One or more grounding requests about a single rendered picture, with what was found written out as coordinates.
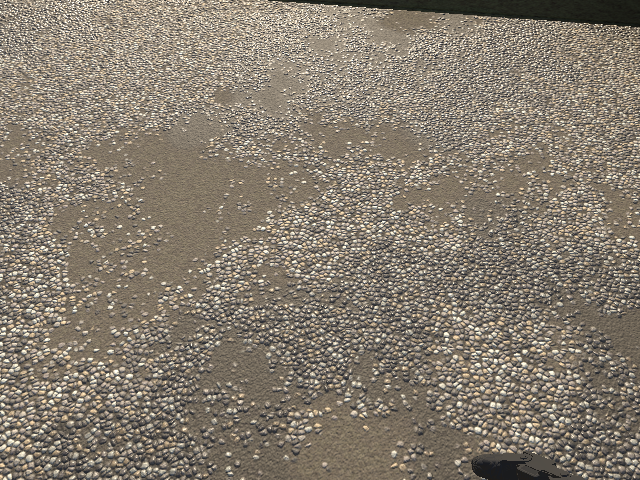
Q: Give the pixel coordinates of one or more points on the right robot hand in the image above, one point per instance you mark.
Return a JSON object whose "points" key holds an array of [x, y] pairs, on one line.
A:
{"points": [[526, 466]]}

